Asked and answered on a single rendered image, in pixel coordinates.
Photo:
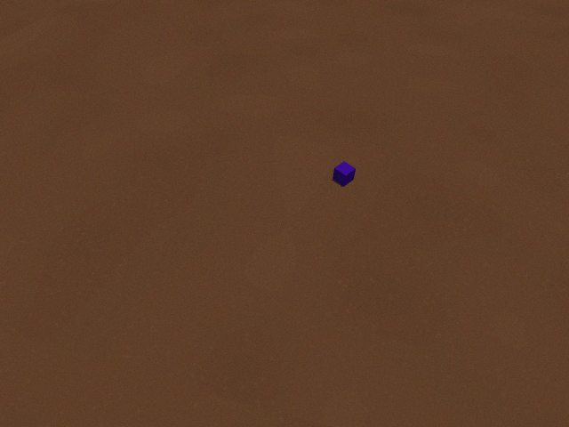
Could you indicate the cube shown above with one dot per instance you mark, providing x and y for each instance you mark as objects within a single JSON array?
[{"x": 344, "y": 173}]

